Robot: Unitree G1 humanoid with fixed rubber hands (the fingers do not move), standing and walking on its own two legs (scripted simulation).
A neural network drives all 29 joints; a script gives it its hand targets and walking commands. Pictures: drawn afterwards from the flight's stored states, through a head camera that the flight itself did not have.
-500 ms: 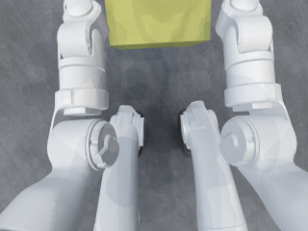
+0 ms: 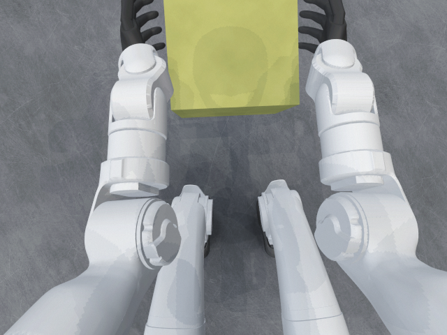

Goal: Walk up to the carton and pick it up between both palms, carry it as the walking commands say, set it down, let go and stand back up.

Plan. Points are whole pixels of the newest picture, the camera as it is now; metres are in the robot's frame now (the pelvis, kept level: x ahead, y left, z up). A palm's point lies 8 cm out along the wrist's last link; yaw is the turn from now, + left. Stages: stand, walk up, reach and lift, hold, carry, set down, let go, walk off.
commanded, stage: reach and lift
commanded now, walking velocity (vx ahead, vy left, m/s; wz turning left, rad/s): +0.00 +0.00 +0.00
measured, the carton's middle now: (229, 59) +0.54 -0.01 -0.15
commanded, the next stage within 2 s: none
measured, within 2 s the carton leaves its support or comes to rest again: neither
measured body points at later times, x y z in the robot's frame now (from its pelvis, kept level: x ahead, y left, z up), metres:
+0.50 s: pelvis +0.06 -0.01 +0.09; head +0.25 -0.01 +0.50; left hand +0.52 +0.13 +0.05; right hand +0.50 -0.16 +0.04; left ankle +0.14 +0.11 -0.54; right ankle +0.13 -0.12 -0.54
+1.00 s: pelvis +0.09 -0.01 +0.15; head +0.23 -0.02 +0.58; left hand +0.48 +0.13 +0.11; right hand +0.48 -0.15 +0.10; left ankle +0.14 +0.11 -0.54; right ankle +0.13 -0.12 -0.54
